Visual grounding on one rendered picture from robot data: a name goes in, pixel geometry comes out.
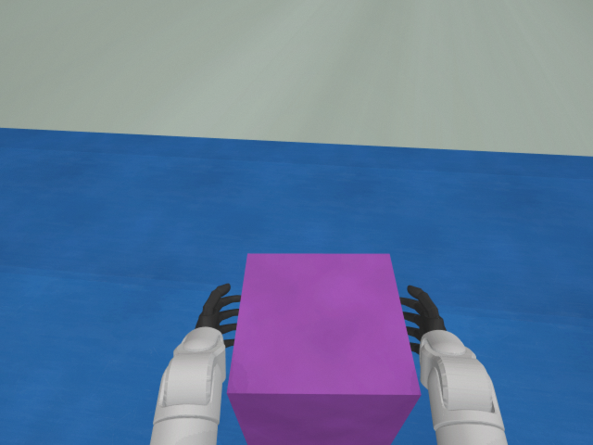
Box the robot right forearm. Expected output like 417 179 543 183
419 330 508 445

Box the left robot hand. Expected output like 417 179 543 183
195 284 241 348

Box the right robot hand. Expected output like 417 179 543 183
399 286 447 354

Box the robot left forearm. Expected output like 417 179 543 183
150 327 226 445

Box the carton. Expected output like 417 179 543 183
227 253 422 445

